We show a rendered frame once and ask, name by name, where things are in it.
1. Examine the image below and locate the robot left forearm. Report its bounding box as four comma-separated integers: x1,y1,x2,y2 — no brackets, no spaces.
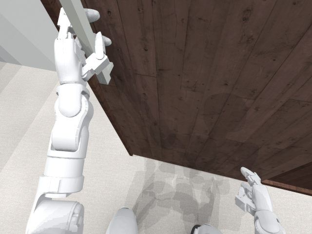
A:
25,83,94,234

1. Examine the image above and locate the left robot upper arm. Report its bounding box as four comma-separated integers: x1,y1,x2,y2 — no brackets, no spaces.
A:
27,200,84,234

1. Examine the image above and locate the robot right forearm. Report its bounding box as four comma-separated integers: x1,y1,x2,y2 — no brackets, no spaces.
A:
254,210,286,234

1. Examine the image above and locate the robot left thigh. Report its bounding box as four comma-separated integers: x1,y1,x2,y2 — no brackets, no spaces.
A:
106,208,138,234

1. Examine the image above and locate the wardrobe door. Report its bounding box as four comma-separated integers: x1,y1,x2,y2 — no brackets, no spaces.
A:
56,0,312,182
267,162,312,190

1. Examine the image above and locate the handle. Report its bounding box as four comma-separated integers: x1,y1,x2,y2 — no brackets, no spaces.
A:
59,0,114,85

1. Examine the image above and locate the robot left hand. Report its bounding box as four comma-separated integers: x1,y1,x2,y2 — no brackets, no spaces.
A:
54,7,112,87

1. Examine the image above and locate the robot right hand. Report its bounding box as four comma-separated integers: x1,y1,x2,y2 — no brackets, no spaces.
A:
235,167,274,216

